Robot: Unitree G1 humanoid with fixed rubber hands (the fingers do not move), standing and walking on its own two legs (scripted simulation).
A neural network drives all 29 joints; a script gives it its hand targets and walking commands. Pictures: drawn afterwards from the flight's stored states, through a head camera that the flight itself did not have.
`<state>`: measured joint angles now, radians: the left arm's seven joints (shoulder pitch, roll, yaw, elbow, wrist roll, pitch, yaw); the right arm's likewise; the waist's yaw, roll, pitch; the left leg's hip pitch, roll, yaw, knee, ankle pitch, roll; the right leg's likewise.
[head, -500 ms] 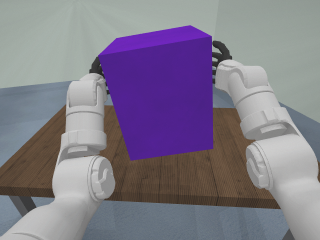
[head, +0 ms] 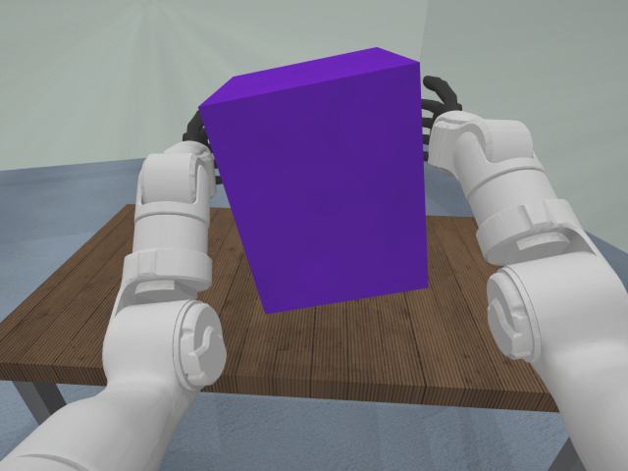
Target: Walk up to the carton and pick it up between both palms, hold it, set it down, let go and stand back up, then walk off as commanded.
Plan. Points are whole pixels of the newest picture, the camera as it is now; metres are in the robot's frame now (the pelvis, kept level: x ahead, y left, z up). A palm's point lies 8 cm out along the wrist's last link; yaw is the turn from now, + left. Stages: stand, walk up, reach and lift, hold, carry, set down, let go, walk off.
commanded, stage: hold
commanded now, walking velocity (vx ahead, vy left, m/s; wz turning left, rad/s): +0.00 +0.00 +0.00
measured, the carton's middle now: (323, 174) +0.38 -0.01 +0.29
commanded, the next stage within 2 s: none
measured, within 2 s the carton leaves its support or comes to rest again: neither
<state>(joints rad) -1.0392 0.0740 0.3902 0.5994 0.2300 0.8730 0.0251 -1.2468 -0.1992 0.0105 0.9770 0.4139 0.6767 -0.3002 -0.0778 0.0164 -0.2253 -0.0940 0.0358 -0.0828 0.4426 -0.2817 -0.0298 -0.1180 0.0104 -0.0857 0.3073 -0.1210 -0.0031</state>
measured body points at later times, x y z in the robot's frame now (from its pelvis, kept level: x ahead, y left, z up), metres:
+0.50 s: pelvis -0.01 -0.01 +0.00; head -0.12 +0.00 +0.44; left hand +0.38 +0.14 +0.32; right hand +0.36 -0.16 +0.34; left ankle -0.02 +0.13 -0.74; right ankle +0.03 -0.12 -0.74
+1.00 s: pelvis +0.00 +0.00 +0.00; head -0.12 +0.01 +0.44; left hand +0.38 +0.14 +0.30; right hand +0.37 -0.15 +0.33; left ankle -0.02 +0.13 -0.74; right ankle +0.03 -0.12 -0.74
